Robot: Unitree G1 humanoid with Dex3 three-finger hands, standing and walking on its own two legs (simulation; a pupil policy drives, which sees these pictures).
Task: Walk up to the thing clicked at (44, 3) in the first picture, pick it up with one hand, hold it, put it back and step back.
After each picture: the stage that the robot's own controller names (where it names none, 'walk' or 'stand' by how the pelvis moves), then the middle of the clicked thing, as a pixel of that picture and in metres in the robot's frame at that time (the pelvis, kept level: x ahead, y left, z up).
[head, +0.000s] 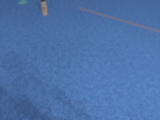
stand; (44, 6) +2.16 +0.55 -0.65
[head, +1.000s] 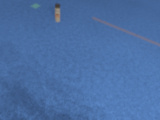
walk; (57, 13) +2.06 +0.26 -0.64
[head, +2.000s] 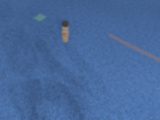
walk; (65, 31) +1.44 +0.16 -0.65
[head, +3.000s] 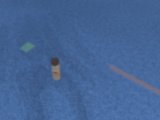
walk; (55, 69) +0.94 +0.20 -0.65
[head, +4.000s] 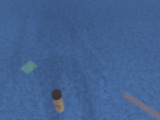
walk; (58, 101) +0.59 +0.19 -0.62
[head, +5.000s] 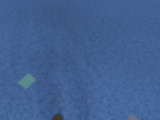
stand; out of the picture +0.42 +0.14 -0.64
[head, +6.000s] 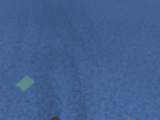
stand; out of the picture +0.41 +0.15 -0.65
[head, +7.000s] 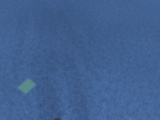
stand; out of the picture +0.41 +0.16 -0.66
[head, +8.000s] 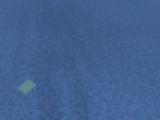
stand; out of the picture +0.41 +0.16 -0.66
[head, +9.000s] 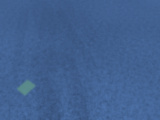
stand; out of the picture +0.40 +0.16 -0.66
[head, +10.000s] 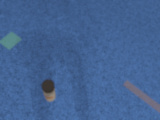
go down; (49, 91) +0.45 +0.14 -0.51
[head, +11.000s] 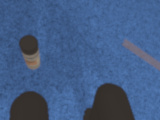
go down; (31, 54) +0.51 +0.16 -0.29
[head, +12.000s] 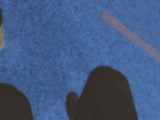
close in; out of the picture +0.50 +0.19 -0.20
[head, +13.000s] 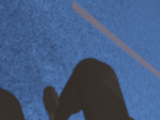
close; out of the picture +0.50 +0.22 -0.18
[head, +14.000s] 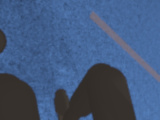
lift; out of the picture +0.40 +0.20 -0.16
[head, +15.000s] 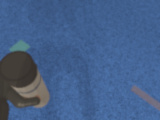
lift; (30, 85) +0.32 +0.15 +0.04
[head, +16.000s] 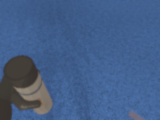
hold; (33, 90) +0.31 +0.15 +0.06
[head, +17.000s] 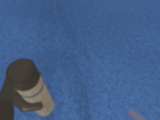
hold; (35, 92) +0.30 +0.15 +0.05
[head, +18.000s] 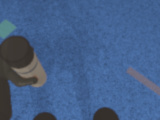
crouch; (28, 66) +0.39 +0.15 -0.02
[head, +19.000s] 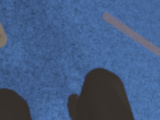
lower; out of the picture +0.51 +0.18 -0.09
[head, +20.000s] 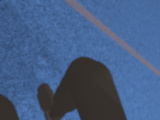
lower; out of the picture +0.48 +0.23 -0.19
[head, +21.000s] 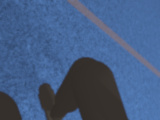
lower; out of the picture +0.47 +0.23 -0.19
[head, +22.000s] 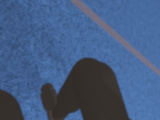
lower; out of the picture +0.47 +0.23 -0.19
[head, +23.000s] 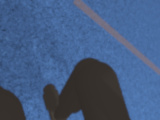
rest; out of the picture +0.46 +0.21 -0.18
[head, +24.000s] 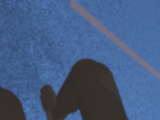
open; out of the picture +0.47 +0.20 -0.19
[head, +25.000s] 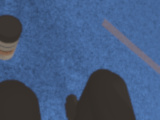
stand; (6, 41) +0.46 +0.17 -0.20
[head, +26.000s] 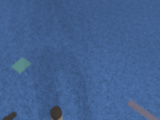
stand; (57, 118) +0.40 +0.11 -0.56
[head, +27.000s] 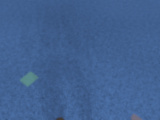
stand; out of the picture +0.40 +0.12 -0.60
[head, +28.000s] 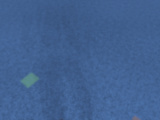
stand; out of the picture +0.39 +0.11 -0.60
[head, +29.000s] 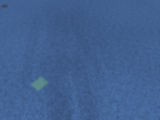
stand; out of the picture +0.41 +0.11 -0.65
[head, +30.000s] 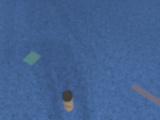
walk; (68, 101) +0.49 +0.10 -0.63
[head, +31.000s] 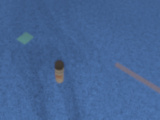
walk; (59, 72) +0.74 +0.12 -0.63
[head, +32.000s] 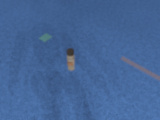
stand; (70, 59) +1.06 +0.15 -0.63
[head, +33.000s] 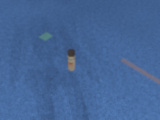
stand; (71, 60) +1.04 +0.11 -0.66
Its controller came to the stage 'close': yes
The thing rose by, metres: 0.69
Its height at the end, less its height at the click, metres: +0.00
